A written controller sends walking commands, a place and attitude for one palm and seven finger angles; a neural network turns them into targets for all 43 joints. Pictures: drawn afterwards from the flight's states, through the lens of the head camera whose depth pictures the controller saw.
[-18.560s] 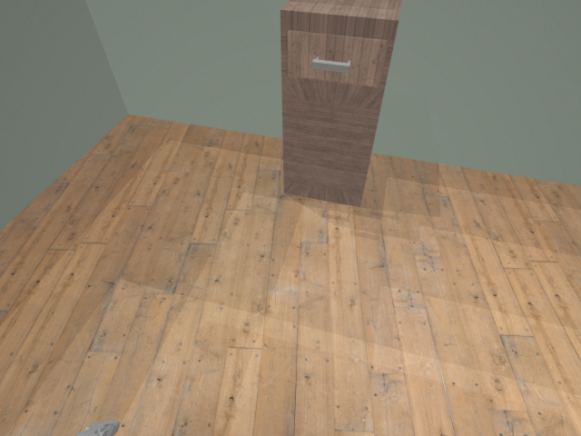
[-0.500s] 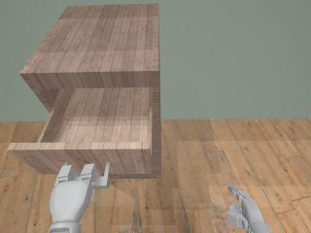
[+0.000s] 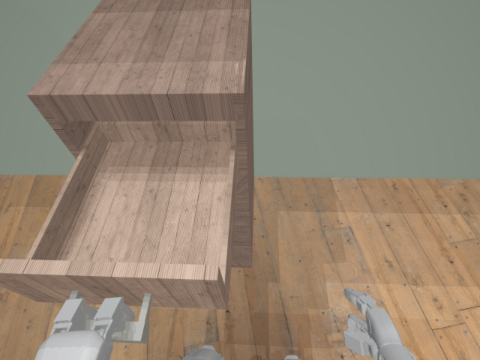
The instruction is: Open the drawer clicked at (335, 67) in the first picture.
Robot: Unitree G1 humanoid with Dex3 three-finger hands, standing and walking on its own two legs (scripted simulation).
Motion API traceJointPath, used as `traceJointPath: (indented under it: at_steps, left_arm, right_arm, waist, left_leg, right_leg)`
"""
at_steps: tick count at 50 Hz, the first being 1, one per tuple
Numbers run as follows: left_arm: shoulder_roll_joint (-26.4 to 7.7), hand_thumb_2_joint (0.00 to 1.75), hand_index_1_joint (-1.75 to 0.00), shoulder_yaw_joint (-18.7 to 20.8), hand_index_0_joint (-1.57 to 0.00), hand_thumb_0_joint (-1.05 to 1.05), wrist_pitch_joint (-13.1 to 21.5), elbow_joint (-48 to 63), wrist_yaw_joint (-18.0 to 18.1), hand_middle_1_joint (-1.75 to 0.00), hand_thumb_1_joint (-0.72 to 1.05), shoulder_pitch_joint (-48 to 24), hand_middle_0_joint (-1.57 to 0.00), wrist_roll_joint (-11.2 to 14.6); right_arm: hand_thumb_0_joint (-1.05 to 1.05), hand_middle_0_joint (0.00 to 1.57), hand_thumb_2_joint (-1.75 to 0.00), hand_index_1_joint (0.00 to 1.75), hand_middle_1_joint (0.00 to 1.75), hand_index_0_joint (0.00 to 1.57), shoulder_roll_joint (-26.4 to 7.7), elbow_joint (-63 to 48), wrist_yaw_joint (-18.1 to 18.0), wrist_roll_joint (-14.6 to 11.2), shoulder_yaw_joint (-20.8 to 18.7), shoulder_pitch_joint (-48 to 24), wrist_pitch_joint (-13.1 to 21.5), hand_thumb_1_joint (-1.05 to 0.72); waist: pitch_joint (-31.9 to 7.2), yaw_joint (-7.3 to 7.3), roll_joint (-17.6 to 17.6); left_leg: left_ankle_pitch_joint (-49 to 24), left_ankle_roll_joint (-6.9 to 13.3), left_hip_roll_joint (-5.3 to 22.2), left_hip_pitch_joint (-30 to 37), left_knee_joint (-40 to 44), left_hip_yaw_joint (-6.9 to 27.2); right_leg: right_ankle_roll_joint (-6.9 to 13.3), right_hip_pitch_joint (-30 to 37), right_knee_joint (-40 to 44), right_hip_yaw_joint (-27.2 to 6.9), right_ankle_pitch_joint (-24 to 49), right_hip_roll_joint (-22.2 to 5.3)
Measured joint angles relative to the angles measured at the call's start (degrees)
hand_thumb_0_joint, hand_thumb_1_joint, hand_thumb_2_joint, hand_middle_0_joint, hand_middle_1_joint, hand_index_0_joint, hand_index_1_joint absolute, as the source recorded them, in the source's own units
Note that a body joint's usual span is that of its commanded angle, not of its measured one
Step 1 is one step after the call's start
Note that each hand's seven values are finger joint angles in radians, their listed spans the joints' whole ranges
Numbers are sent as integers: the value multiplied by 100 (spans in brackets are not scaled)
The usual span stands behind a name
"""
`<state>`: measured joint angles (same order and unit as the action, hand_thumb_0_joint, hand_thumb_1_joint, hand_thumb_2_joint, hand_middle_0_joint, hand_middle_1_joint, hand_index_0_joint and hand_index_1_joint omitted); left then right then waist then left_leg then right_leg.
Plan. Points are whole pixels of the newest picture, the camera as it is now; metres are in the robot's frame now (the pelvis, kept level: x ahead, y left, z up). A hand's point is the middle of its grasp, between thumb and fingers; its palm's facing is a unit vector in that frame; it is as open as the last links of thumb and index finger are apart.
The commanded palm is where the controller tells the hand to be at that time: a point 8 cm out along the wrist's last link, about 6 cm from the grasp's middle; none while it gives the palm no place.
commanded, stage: pull the drawer open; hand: left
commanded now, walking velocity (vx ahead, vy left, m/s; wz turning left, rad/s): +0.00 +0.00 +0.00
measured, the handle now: (106, 314) +0.18 +0.23 +0.01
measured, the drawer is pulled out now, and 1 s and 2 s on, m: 0.30 0.30 0.30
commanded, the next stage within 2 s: open the thumb to release the handle in 0.10 s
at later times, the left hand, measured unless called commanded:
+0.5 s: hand (96, 359) +0.13 +0.23 +0.00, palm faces -0.03 -0.10 -0.99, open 8.0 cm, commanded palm +0.10 +0.22 +0.04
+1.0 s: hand out of the picture +0.12 +0.23 -0.01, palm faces +0.00 -0.11 -0.99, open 13.8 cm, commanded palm +0.11 +0.22 +0.04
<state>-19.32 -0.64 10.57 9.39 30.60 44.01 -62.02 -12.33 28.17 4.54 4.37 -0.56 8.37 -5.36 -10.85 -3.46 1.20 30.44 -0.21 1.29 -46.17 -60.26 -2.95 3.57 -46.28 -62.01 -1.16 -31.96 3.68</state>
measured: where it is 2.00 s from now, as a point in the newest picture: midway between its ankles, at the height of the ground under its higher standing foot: outside the picture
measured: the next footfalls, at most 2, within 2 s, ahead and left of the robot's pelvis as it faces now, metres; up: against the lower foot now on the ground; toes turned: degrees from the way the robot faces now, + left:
none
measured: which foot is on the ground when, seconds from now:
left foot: down 0.00-1.00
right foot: down 0.00-1.00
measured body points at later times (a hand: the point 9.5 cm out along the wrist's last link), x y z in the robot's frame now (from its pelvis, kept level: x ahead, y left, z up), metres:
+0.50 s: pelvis -0.02 -0.01 +0.00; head +0.03 -0.04 +0.44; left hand +0.12 +0.23 +0.05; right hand +0.19 -0.22 -0.11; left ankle -0.01 +0.12 -0.66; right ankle -0.02 -0.08 -0.66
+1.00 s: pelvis -0.03 +0.01 -0.01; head +0.02 -0.02 +0.44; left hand +0.12 +0.23 +0.05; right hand +0.18 -0.21 -0.10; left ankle -0.01 +0.13 -0.66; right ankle -0.02 -0.08 -0.66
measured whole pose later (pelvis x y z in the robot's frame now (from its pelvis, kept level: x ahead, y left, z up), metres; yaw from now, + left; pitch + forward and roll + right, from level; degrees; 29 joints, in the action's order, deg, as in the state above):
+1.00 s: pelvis -0.03 +0.01 -0.01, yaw +2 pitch +15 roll +0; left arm -18.1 -3.5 6.5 4.3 31.6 34.1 -62.5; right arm -13.2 28.0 2.9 4.0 -1.4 9.4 -5.3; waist -11.1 -3.3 3.4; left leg 28.5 0.3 0.2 -48.9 -62.4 -0.8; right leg 3.1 -47.7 -63.1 1.0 -30.5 2.6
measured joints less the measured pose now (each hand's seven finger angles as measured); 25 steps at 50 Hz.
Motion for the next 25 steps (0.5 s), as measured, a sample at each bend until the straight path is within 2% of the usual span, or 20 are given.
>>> traceJointPath:
  at_steps: [5,11,14,16,20,25]
  left_arm:
    - [-39,74,-126,152,-32,4,125,8,-18,-128,68,-18,-24,47]
    - [-47,74,-127,170,-32,4,61,-49,-36,-126,67,-114,-25,99]
    - [-99,76,-128,161,-34,2,59,-224,69,-128,67,-415,-28,-26]
    - [-75,76,-129,163,-35,1,-22,-305,98,-129,65,-585,-30,1]
    - [19,74,-130,60,-37,1,-251,-385,33,-129,57,-786,-33,102]
    - [84,66,-129,-58,-37,0,-449,-534,-52,-126,35,-928,-32,142]
  right_arm:
    - [1,20,-90,30,29,20,18,54,-24,50,-71,-17,-22,-91]
    - [1,20,-90,30,29,20,49,49,-68,55,-111,-43,-52,-91]
    - [1,20,-90,30,29,20,-7,41,-136,75,-137,-19,-5,-91]
    - [1,20,-90,30,29,20,-43,64,-166,56,-155,-24,10,-91]
    - [1,20,-90,30,29,20,-72,102,-211,-6,-154,-19,-14,-91]
    - [1,20,-90,30,29,20,-63,69,-273,-80,-100,33,-31,-91]
  waist:
    - [-49,49,37]
    - [-72,105,85]
    - [-66,67,120]
    - [-45,40,141]
    - [-24,32,174]
    - [21,60,177]
  left_leg:
    - [7,-25,7,-213,-141,10]
    - [-20,-42,-4,-298,-192,33]
    - [-47,-49,-41,-428,-275,121]
    - [-57,-56,-55,-474,-323,164]
    - [-108,-58,-79,-398,-278,203]
    - [-213,-48,-82,-165,-75,225]
  right_leg:
    - [30,-225,-167,15,-22,7]
    - [48,-314,-244,38,-15,-3]
    - [54,-398,-308,127,-21,-41]
    - [63,-423,-343,172,-22,-55]
    - [64,-331,-298,210,13,-78]
    - [62,-89,-86,224,118,-78]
